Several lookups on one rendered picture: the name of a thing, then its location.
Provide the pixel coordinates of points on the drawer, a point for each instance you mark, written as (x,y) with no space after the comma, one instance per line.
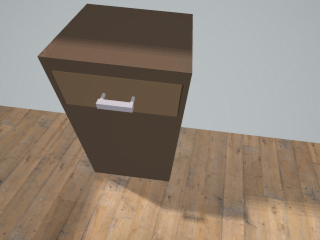
(150,97)

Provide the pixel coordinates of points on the handle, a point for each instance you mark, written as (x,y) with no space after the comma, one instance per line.
(115,105)

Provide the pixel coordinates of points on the cabinet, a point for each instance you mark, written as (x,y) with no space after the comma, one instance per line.
(129,43)

